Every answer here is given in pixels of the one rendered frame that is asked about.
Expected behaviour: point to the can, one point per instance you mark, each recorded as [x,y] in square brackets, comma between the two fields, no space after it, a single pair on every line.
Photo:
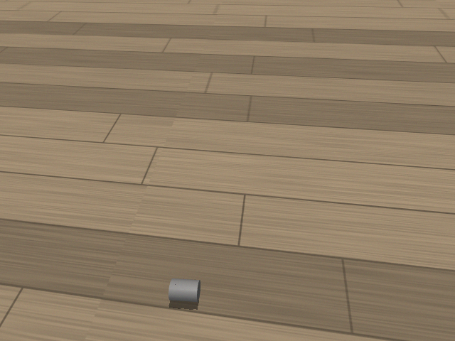
[184,290]

